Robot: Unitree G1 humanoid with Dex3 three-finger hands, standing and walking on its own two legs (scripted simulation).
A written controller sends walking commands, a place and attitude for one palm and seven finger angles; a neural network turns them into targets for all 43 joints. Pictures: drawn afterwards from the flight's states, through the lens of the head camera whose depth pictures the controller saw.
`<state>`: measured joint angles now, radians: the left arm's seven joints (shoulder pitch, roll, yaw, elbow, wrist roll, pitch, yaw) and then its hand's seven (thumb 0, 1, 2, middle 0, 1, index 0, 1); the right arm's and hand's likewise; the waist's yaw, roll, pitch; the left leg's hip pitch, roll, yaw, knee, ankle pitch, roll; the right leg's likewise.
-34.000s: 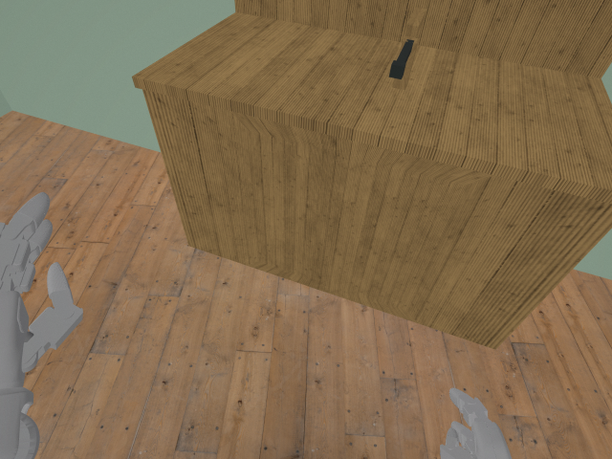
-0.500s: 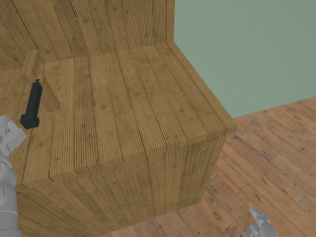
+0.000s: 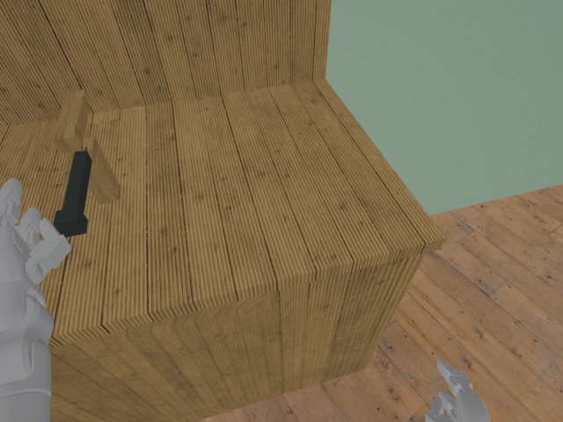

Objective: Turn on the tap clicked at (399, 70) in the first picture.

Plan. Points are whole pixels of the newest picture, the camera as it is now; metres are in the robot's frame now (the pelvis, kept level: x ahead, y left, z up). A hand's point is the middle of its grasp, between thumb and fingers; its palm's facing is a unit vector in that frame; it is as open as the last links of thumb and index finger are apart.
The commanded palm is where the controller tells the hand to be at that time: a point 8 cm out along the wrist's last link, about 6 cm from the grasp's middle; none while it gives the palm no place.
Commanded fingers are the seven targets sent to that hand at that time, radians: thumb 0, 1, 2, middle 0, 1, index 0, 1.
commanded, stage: push the lever round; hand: left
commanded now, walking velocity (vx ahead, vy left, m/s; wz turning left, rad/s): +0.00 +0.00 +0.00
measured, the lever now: (71, 222) +0.32 +0.32 +0.14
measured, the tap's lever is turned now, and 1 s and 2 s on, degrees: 0 15 42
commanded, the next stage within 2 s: none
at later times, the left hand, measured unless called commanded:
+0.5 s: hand (79, 242) +0.29 +0.30 +0.12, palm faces +0.58 -0.81 -0.08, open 7.7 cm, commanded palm +0.25 +0.33 +0.12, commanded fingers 0.00 0.90 0.90 -0.15 -0.15 -0.15 -0.15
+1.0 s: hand (109, 239) +0.30 +0.26 +0.13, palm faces +0.63 -0.78 -0.04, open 7.6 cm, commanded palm +0.26 +0.29 +0.12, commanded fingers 0.00 0.90 0.90 -0.15 -0.15 -0.15 -0.15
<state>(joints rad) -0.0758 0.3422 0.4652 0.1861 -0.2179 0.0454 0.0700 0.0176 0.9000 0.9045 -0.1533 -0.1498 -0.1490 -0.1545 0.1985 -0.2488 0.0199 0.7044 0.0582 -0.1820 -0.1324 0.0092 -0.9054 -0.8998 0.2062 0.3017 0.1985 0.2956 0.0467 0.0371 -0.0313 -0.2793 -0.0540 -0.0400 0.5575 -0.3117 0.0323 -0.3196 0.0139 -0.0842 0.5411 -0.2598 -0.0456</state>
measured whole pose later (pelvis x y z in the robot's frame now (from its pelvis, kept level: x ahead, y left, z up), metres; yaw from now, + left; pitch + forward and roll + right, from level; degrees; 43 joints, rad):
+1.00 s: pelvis -0.02 -0.03 +0.00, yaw +0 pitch +1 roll +0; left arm -0.12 0.23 0.36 0.13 -0.17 0.09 0.29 0.03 0.95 0.92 -0.15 -0.15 -0.15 -0.15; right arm 0.16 -0.25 0.02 0.71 0.05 -0.11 -0.13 0.01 -0.91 -0.90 0.21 0.30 0.20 0.30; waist 0.04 0.04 -0.03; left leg -0.28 -0.03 -0.05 0.56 -0.30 0.00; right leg -0.32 0.04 -0.10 0.55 -0.25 -0.08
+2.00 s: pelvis -0.01 -0.02 +0.00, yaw +0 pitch +2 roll +0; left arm -0.38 0.04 0.21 0.27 -0.03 0.19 0.72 0.00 0.95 0.93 -0.15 -0.15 -0.15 -0.15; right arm 0.11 -0.21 -0.01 0.76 -0.01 0.00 -0.07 0.01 -0.91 -0.90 0.21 0.30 0.20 0.30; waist 0.03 0.04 -0.05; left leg -0.30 -0.04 -0.05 0.56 -0.30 0.00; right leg -0.34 0.03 -0.10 0.55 -0.25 -0.07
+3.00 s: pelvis -0.02 -0.05 -0.01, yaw +1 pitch +8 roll +1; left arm -0.78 0.07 0.37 0.72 0.06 0.15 0.94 0.02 0.92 0.91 -0.15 -0.15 -0.10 -0.13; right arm 0.17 -0.22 -0.03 0.81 -0.05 -0.01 -0.01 0.01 -0.91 -0.90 0.20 0.30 0.20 0.30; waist -0.05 0.03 -0.10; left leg -0.47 -0.01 -0.07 0.65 -0.31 -0.03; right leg -0.51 0.05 -0.12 0.63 -0.26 -0.11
